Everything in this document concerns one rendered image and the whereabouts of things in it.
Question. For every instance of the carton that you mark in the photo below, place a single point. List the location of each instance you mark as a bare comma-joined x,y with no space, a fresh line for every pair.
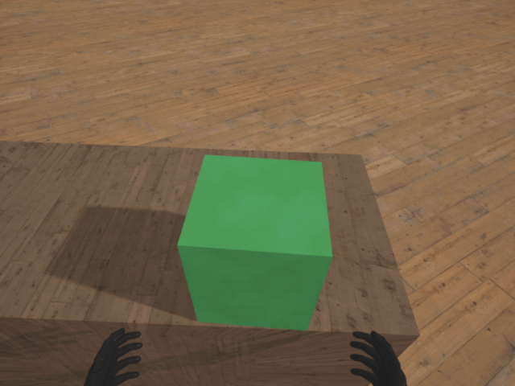
255,244

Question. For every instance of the robot left hand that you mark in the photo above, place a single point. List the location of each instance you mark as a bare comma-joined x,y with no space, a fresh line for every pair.
105,366

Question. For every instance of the pedestal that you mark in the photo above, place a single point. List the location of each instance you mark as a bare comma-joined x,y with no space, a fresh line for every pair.
88,245

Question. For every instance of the robot right hand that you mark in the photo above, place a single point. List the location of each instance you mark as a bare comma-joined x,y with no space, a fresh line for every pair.
386,366

